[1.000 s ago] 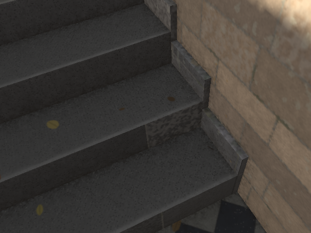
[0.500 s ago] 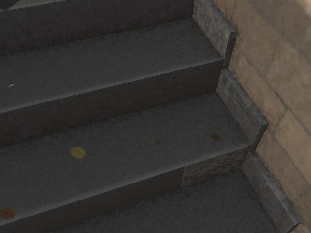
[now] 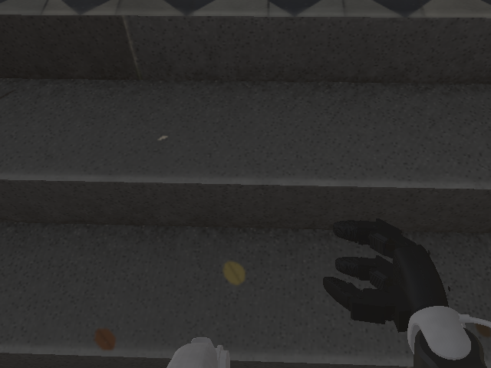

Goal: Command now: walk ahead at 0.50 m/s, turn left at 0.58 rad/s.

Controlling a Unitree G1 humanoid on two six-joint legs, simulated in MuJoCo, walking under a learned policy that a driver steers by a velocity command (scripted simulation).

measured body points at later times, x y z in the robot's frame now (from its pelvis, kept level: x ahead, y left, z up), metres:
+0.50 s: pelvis +0.26 +0.03 +0.17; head +0.33 +0.06 +0.61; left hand +0.51 +0.21 +0.11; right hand +0.22 -0.25 +0.05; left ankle +0.12 +0.08 -0.58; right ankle +0.44 -0.03 -0.38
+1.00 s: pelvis +0.38 +0.07 +0.30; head +0.40 +0.08 +0.74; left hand +0.37 +0.32 +0.16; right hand +0.57 -0.09 +0.18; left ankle +0.43 +0.17 -0.42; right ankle +0.45 -0.02 -0.42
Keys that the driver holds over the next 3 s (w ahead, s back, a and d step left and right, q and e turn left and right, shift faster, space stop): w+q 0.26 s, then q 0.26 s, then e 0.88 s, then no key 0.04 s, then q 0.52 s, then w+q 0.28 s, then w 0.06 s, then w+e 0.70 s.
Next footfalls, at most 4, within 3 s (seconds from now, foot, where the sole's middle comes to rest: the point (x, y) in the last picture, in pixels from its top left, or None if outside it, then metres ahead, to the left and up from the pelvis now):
0.02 left None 0.16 0.08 -0.63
0.52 right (278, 285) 0.49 -0.01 -0.45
1.00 left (184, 294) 0.47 0.18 -0.45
1.44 right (293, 307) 0.44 -0.04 -0.45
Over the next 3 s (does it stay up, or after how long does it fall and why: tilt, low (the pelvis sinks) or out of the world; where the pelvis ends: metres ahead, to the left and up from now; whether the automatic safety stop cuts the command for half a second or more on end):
stays up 0.79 0.28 0.49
